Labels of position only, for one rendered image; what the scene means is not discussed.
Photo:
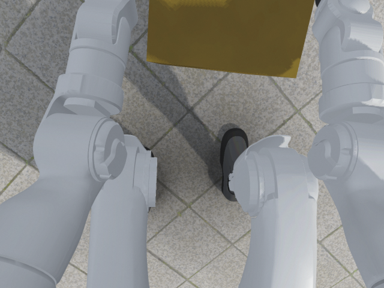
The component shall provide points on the right robot forearm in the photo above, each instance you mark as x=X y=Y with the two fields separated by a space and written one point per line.
x=351 y=62

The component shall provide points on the left robot upper arm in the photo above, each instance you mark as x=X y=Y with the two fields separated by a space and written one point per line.
x=40 y=227

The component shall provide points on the right robot foot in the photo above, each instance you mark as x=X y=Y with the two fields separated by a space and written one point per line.
x=233 y=144

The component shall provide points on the right robot upper arm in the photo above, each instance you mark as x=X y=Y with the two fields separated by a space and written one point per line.
x=349 y=158

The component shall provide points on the carton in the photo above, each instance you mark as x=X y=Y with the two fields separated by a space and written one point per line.
x=259 y=37

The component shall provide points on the right robot thigh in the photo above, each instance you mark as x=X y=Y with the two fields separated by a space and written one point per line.
x=272 y=185

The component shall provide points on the left robot forearm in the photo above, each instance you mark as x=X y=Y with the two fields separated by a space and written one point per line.
x=92 y=83

